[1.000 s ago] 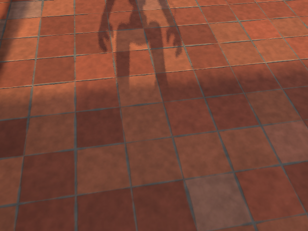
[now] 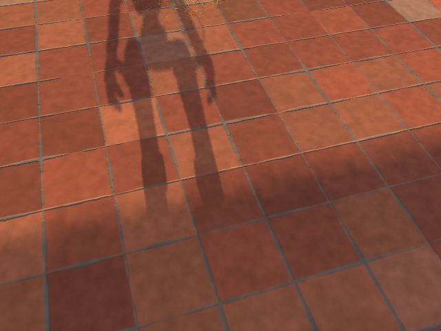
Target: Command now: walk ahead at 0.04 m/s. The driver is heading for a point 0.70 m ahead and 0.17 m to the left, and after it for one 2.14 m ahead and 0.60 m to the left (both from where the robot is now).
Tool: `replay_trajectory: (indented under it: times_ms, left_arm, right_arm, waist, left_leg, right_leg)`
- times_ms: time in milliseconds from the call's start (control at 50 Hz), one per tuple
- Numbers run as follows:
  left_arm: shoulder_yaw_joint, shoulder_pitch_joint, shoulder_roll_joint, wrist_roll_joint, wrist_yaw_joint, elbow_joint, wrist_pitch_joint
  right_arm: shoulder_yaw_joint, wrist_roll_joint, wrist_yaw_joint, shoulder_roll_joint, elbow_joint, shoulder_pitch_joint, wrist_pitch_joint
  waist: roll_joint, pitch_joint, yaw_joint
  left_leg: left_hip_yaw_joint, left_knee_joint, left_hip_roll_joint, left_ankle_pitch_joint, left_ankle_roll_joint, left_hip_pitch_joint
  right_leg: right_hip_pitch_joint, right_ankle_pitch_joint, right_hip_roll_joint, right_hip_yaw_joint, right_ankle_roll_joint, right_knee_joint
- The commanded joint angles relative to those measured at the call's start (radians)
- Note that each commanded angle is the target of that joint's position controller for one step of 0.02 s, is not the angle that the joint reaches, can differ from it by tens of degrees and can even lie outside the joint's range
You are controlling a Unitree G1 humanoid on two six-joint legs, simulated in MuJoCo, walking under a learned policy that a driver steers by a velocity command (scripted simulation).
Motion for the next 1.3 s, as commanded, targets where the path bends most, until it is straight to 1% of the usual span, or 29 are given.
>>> replay_trajectory:
  times_ms: [20,80,100,140,200,260,300,340,400,420,440,460,480,520,620,700,780,840,880,900,920,940,960,980,1000,1040,1140,1220,1300]
  left_arm:
    - [0.001,0.153,0.035,0.0,0.005,0.042,0.011]
    - [-0.005,0.156,0.06,0.021,0.006,0.045,-0.004]
    - [-0.003,0.123,0.08,0.006,0.006,0.047,-0.009]
    - [-0.014,0.085,0.048,-0.006,0.007,0.048,-0.032]
    - [0.013,0.121,0.111,-0.009,0.007,0.045,-0.035]
    - [0.038,0.173,0.136,-0.005,0.005,0.05,-0.028]
    - [0.048,0.161,0.137,-0.001,0.003,0.043,-0.038]
    - [0.055,0.138,0.14,-0.001,0.0,0.036,-0.051]
    - [0.061,0.093,0.125,-0.003,-0.008,0.023,-0.057]
    - [0.051,0.074,0.083,0.003,-0.011,0.007,-0.063]
    - [0.031,0.057,0.003,-0.005,-0.026,-0.04,-0.073]
    - [0.046,0.024,0.077,0.031,-0.037,-0.062,-0.077]
    - [0.049,-0.013,0.084,0.033,-0.049,-0.072,-0.081]
    - [0.045,-0.007,0.06,0.017,-0.062,-0.059,-0.092]
    - [0.044,-0.076,0.048,0.017,-0.066,-0.076,-0.07]
    - [0.03,-0.255,0.032,0.009,-0.066,-0.149,-0.065]
    - [0.023,-0.342,0.039,-0.001,-0.065,-0.194,-0.067]
    - [0.035,-0.269,0.068,-0.002,-0.053,-0.191,-0.076]
    - [0.061,-0.012,0.106,-0.001,-0.037,-0.111,-0.091]
    - [0.081,0.149,0.155,0.019,-0.026,-0.068,-0.101]
    - [0.104,0.268,0.253,0.044,-0.021,-0.062,-0.105]
    - [0.107,0.218,0.255,0.02,-0.033,-0.069,-0.089]
    - [0.091,0.084,0.19,-0.003,-0.035,-0.09,-0.086]
    - [0.072,-0.002,0.119,-0.008,-0.039,-0.109,-0.097]
    - [0.061,-0.026,0.082,-0.002,-0.039,-0.102,-0.108]
    - [0.045,0.014,0.04,-0.002,-0.026,-0.072,-0.124]
    - [0.049,0.117,0.085,0.0,-0.019,-0.052,-0.145]
    - [0.04,0.174,0.08,-0.002,-0.013,-0.044,-0.146]
    - [0.04,0.256,0.1,-0.002,0.002,-0.021,-0.139]
  right_arm:
    - [-0.027,0.009,-0.002,-0.137,-0.022,-0.004,0.009]
    - [-0.029,0.017,0.003,-0.12,-0.008,0.016,0.026]
    - [-0.028,0.026,0.006,-0.096,-0.008,0.029,0.031]
    - [-0.02,0.013,0.012,-0.064,0.02,0.055,0.028]
    - [-0.029,0.0,0.02,-0.094,0.039,0.083,0.021]
    - [-0.021,-0.016,0.035,-0.041,0.015,0.026,0.013]
    - [-0.029,-0.017,0.042,-0.062,-0.001,0.02,-0.003]
    - [-0.033,-0.012,0.048,-0.062,-0.008,0.033,-0.02]
    - [-0.04,-0.002,0.04,-0.035,0.055,0.207,-0.037]
    - [-0.051,-0.011,0.03,-0.073,0.086,0.323,-0.047]
    - [-0.077,-0.004,0.024,-0.186,0.103,0.43,-0.05]
    - [-0.073,-0.005,0.023,-0.176,0.107,0.403,-0.041]
    - [-0.062,-0.008,0.025,-0.141,0.072,0.302,-0.044]
    - [-0.055,-0.002,0.025,-0.12,0.039,0.217,-0.061]
    - [-0.033,0.005,0.014,-0.073,0.089,0.326,-0.082]
    - [-0.024,0.001,0.012,-0.07,0.099,0.35,-0.084]
    - [-0.028,-0.002,0.009,-0.089,0.111,0.359,-0.086]
    - [-0.035,-0.004,0.007,-0.113,0.112,0.312,-0.088]
    - [-0.043,-0.001,0.007,-0.136,0.109,0.276,-0.082]
    - [-0.038,0.005,0.011,-0.12,0.097,0.272,-0.081]
    - [-0.019,0.022,0.02,-0.026,0.065,0.33,-0.079]
    - [-0.037,0.035,0.024,-0.052,0.074,0.371,-0.072]
    - [-0.05,0.016,0.022,-0.104,0.048,0.261,-0.063]
    - [-0.051,0.008,0.029,-0.097,0.028,0.183,-0.066]
    - [-0.051,0.006,0.031,-0.07,0.029,0.17,-0.06]
    - [-0.051,-0.017,0.043,-0.035,0.036,0.201,-0.033]
    - [-0.058,-0.012,0.059,-0.037,-0.037,0.045,0.004]
    - [-0.049,-0.003,0.071,-0.034,-0.096,-0.11,-0.001]
    - [-0.036,-0.005,0.077,-0.026,-0.149,-0.244,-0.005]
  waist:
    - [0.119,-0.071,0.036]
    - [0.057,0.011,0.024]
    - [-0.054,0.069,-0.009]
    - [-0.093,0.048,-0.034]
    - [-0.083,0.032,-0.022]
    - [-0.151,0.108,0.019]
    - [-0.115,0.104,0.009]
    - [-0.095,0.095,-0.007]
    - [-0.021,0.088,-0.079]
    - [0.116,0.075,-0.117]
    - [0.374,0.043,-0.133]
    - [0.276,0.091,-0.096]
    - [0.135,0.126,-0.047]
    - [0.061,0.087,-0.004]
    - [0.086,0.038,-0.015]
    - [0.102,0.072,-0.044]
    - [0.122,0.09,-0.056]
    - [0.118,0.055,-0.001]
    - [0.095,-0.075,0.107]
    - [0.065,-0.16,0.163]
    - [-0.103,-0.306,0.147]
    - [-0.164,-0.348,0.112]
    - [-0.046,-0.168,0.064]
    - [-0.002,-0.066,0.047]
    - [0.014,-0.015,0.013]
    - [-0.015,-0.001,-0.029]
    - [-0.023,0.033,-0.028]
    - [-0.025,0.059,0.0]
    - [-0.032,0.068,0.04]
  left_leg:
    - [-0.25,-0.205,0.227,-0.257,0.076,-0.041]
    - [-0.246,-0.206,0.189,-0.424,-0.025,-0.142]
    - [-0.176,-0.178,0.122,-0.337,-0.044,-0.075]
    - [-0.144,-0.08,0.104,-0.135,-0.045,0.127]
    - [-0.087,0.034,0.041,-0.361,-0.022,0.068]
    - [-0.025,0.258,0.019,-0.266,-0.025,-0.104]
    - [-0.049,0.332,0.062,-0.264,-0.02,-0.179]
    - [-0.044,0.267,0.07,-0.288,-0.014,-0.15]
    - [0.01,0.043,0.0,-0.259,-0.011,0.194]
    - [-0.18,-0.081,0.12,-0.371,0.005,0.317]
    - [-0.627,-0.303,0.353,-0.666,0.09,0.421]
    - [-0.761,-0.348,0.428,-0.716,0.142,0.333]
    - [-0.68,-0.329,0.404,-0.661,0.137,0.258]
    - [-0.488,-0.333,0.323,-0.411,0.094,0.233]
    - [-0.259,-0.288,0.246,0.085,0.077,0.334]
    - [-0.188,-0.282,0.224,0.253,0.084,0.309]
    - [-0.154,-0.267,0.235,0.366,0.091,0.316]
    - [-0.123,-0.154,0.257,0.658,0.075,0.357]
    - [-0.084,0.135,0.228,0.815,0.047,0.346]
    - [-0.08,0.369,0.194,0.595,0.035,0.169]
    - [-0.034,0.731,0.081,-0.009,0.01,-0.092]
    - [-0.113,0.958,-0.034,-0.399,0.009,-0.283]
    - [-0.151,0.966,0.06,-0.289,0.021,-0.351]
    - [-0.147,0.904,0.094,-0.202,0.022,-0.325]
    - [-0.148,0.851,0.122,-0.165,0.021,-0.275]
    - [-0.149,0.791,0.144,-0.146,0.006,-0.195]
    - [-0.115,0.702,0.159,-0.009,-0.012,-0.35]
    - [-0.058,0.478,0.138,0.121,-0.023,-0.379]
    - [0.03,0.284,0.105,0.135,-0.005,-0.356]
  right_leg:
    - [0.136,0.125,0.012,-0.043,-0.007,-0.141]
    - [0.168,0.154,-0.073,0.064,-0.042,-0.334]
    - [0.005,0.031,-0.093,0.117,-0.059,-0.38]
    - [-0.118,-0.012,-0.114,0.143,-0.043,-0.465]
    - [-0.08,-0.262,-0.103,0.166,-0.082,-0.488]
    - [-0.021,-0.364,-0.249,0.327,-0.174,-0.588]
    - [0.038,-0.272,-0.287,0.335,-0.199,-0.597]
    - [0.06,-0.205,-0.261,0.27,-0.187,-0.556]
    - [-0.128,-0.182,-0.156,0.141,-0.15,-0.384]
    - [-0.236,-0.106,-0.083,0.046,-0.124,-0.159]
    - [-0.444,-0.07,0.054,-0.113,-0.076,0.162]
    - [-0.498,-0.083,0.02,-0.044,-0.092,0.33]
    - [-0.498,0.02,-0.033,-0.004,-0.101,0.388]
    - [-0.434,0.17,-0.072,0.001,-0.088,0.355]
    - [-0.468,0.284,-0.063,-0.065,-0.037,0.286]
    - [-0.458,0.349,-0.045,-0.109,-0.015,0.099]
    - [-0.356,0.378,-0.019,-0.144,-0.045,-0.064]
    - [-0.211,0.328,0.019,-0.151,-0.1,-0.122]
    - [0.067,0.324,0.073,-0.164,-0.143,-0.196]
    - [0.319,0.273,-0.027,-0.053,-0.176,-0.214]
    - [0.565,0.082,-0.335,0.353,-0.246,-0.26]
    - [0.576,-0.039,-0.448,0.718,-0.336,-0.456]
    - [0.415,-0.139,-0.402,0.558,-0.284,-0.489]
    - [0.252,-0.052,-0.359,0.414,-0.247,-0.528]
    - [0.15,0.074,-0.313,0.296,-0.205,-0.552]
    - [0.059,0.235,-0.257,0.135,-0.159,-0.563]
    - [0.102,0.411,-0.229,-0.041,-0.13,-0.588]
    - [0.151,0.573,-0.198,-0.15,-0.099,-0.575]
    - [0.278,0.732,-0.223,-0.213,-0.09,-0.543]
Next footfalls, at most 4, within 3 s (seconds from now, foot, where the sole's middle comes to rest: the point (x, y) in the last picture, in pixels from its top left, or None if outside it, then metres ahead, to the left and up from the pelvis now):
0.06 right None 0.04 -0.13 -0.77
0.90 right None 0.45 -0.07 -0.77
1.46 left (190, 263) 0.71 0.11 -0.77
1.98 right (193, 176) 1.07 0.11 -0.77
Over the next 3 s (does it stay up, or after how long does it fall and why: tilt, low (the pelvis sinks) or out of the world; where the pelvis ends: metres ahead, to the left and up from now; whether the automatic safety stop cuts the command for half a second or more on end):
stays up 1.33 0.39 0.00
